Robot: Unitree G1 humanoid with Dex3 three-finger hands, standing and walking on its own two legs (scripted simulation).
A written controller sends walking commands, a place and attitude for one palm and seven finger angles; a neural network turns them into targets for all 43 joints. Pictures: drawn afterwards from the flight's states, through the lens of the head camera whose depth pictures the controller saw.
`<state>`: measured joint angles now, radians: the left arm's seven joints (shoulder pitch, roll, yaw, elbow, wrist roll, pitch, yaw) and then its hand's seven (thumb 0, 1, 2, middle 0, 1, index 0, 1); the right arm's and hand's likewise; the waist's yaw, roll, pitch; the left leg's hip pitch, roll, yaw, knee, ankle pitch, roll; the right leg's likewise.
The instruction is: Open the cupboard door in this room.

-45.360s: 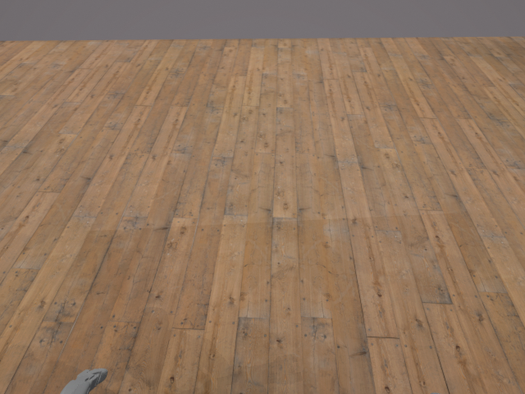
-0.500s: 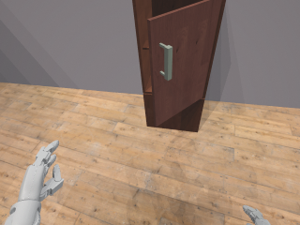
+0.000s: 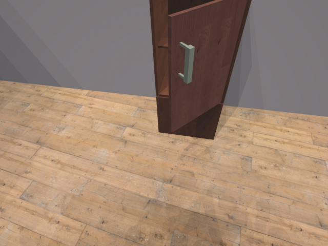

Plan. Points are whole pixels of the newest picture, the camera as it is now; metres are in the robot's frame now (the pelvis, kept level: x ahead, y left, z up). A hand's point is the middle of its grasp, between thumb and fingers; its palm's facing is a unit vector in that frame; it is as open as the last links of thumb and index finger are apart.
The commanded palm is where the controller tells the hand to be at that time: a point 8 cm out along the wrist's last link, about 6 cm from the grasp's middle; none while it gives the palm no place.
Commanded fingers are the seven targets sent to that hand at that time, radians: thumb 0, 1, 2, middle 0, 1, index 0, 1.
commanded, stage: let the arm hang, fingers relaxed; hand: left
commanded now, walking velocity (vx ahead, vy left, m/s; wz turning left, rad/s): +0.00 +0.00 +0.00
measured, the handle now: (184, 63) +0.73 -0.03 +0.06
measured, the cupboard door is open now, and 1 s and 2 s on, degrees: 48 48 48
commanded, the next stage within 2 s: look to check the result in 0.50 s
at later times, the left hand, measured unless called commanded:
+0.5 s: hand out of the picture +0.06 +0.20 -0.16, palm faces +0.01 -0.97 -0.25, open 7.4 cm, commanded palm none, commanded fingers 0.00 0.90 0.90 -0.20 -0.30 -0.20 -0.30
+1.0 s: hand out of the picture +0.09 +0.22 -0.15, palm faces -0.01 -0.95 -0.31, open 7.4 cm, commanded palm none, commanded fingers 0.00 0.90 0.90 -0.20 -0.30 -0.20 -0.30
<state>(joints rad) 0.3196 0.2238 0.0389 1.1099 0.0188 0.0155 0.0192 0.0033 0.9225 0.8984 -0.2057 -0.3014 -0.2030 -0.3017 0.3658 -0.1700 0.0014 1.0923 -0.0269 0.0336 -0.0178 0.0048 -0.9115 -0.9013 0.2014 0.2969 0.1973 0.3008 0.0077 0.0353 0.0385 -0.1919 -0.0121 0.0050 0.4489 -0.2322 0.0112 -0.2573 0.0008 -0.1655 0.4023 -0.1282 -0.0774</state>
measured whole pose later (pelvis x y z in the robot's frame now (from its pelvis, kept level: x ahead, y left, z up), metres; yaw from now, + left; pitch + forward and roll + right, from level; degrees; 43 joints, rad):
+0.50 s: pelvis +0.02 +0.01 +0.00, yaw -1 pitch -2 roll +1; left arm 0.19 0.19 0.03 1.13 0.02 -0.01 0.02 0.00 0.91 0.90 -0.21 -0.30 -0.20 -0.30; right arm 0.27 -0.20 -0.01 1.12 -0.02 0.00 -0.02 0.00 -0.91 -0.90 0.20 0.30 0.20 0.30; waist -0.01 0.02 0.03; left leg -0.13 -0.02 0.03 0.39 -0.23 0.02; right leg -0.22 0.00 -0.14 0.38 -0.14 -0.06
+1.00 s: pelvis +0.04 +0.00 +0.01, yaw -1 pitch -2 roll +0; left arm 0.15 0.25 0.03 1.15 0.02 -0.02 0.02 0.00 0.90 0.90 -0.21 -0.30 -0.20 -0.30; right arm 0.19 -0.26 0.00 1.14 -0.02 0.01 -0.02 0.00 -0.91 -0.90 0.20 0.30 0.20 0.30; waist 0.00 0.04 0.06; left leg -0.07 0.00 0.02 0.33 -0.23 0.01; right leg -0.17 0.02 -0.14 0.34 -0.15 -0.07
